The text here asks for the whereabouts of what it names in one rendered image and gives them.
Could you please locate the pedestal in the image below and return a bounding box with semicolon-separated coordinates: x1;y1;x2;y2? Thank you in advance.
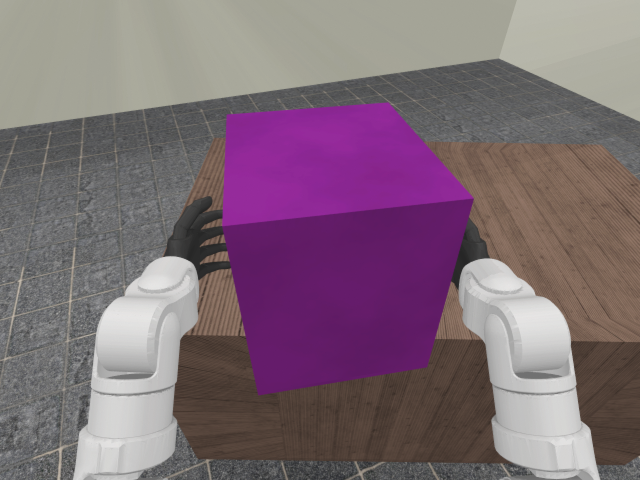
162;138;640;465

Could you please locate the robot left hand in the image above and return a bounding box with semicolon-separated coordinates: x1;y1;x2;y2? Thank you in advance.
163;196;231;281

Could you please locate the carton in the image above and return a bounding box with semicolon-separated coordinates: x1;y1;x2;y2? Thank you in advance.
222;103;474;395

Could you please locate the left robot forearm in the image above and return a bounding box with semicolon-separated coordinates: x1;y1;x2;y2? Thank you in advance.
73;256;199;480

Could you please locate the right robot forearm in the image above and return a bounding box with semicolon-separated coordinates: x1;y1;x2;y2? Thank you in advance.
459;258;600;480

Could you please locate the robot right hand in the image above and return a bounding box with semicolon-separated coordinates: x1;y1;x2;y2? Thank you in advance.
451;218;490;291

